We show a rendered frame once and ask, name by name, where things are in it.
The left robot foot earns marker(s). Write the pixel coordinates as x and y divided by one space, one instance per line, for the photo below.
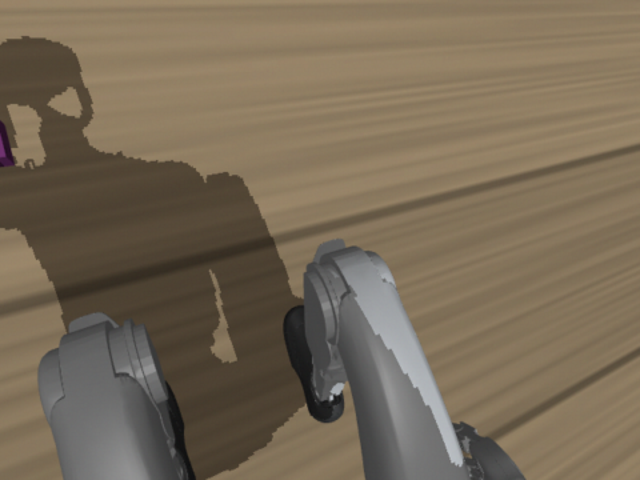
178 428

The small box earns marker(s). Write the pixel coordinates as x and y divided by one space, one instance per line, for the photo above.
6 157

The right robot foot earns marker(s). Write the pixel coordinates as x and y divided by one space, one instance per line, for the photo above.
301 360

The right robot hand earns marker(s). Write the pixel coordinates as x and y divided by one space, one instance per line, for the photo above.
489 461

